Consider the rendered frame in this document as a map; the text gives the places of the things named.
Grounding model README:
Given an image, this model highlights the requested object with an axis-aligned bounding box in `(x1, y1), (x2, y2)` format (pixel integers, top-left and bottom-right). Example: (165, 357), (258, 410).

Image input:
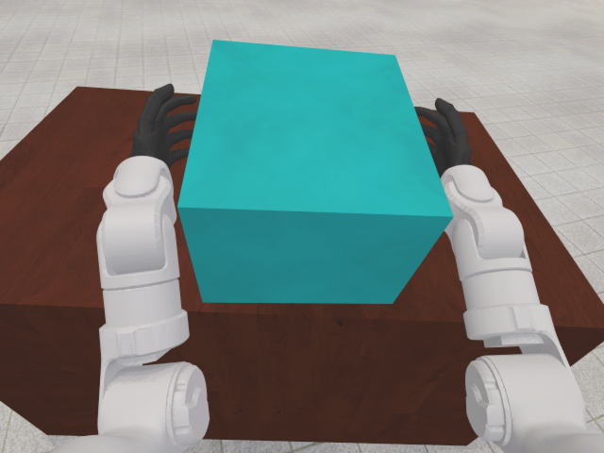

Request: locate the carton
(177, 40), (454, 304)

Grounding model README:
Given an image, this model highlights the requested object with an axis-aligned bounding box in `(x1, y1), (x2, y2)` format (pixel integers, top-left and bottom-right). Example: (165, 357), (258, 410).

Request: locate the robot left forearm
(96, 156), (190, 435)

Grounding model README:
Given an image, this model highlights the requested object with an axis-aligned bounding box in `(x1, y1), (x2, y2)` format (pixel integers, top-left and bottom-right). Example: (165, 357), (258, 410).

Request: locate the robot left hand
(130, 84), (197, 169)

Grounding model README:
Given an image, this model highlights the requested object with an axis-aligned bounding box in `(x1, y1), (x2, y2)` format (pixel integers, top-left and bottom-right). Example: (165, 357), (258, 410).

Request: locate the pedestal
(0, 86), (604, 445)

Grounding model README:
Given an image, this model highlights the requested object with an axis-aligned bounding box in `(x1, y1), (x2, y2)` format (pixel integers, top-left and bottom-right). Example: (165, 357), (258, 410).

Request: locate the robot right forearm
(441, 165), (586, 426)

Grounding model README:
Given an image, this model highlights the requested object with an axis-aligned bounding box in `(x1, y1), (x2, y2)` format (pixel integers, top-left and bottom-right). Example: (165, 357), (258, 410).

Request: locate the robot right hand
(414, 98), (472, 179)

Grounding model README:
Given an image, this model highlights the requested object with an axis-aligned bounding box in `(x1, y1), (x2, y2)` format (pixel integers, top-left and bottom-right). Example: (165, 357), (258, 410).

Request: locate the right robot upper arm
(465, 353), (604, 453)

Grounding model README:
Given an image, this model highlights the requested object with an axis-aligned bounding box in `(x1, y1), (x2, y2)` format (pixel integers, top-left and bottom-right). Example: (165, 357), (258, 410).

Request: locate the left robot upper arm
(49, 361), (210, 453)

